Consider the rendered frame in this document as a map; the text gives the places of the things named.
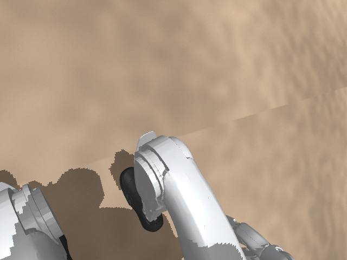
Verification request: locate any left robot foot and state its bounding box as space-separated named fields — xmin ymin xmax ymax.
xmin=59 ymin=235 xmax=72 ymax=260

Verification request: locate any right robot arm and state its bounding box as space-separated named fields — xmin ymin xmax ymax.
xmin=260 ymin=245 xmax=295 ymax=260

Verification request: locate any right robot foot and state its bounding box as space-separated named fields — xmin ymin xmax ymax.
xmin=120 ymin=167 xmax=163 ymax=232

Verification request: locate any right robot hand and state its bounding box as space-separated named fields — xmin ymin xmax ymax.
xmin=226 ymin=215 xmax=271 ymax=260

